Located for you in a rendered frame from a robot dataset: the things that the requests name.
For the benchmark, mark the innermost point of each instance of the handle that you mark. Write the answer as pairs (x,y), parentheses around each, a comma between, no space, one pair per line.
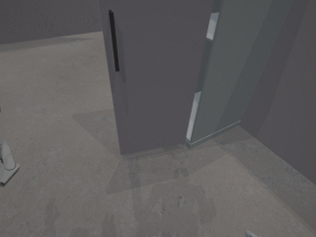
(114,39)

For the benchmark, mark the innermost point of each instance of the fridge door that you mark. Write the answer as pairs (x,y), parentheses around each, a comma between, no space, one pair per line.
(160,46)

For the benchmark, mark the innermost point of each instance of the left robot hand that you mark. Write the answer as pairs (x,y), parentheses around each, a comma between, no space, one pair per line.
(8,168)

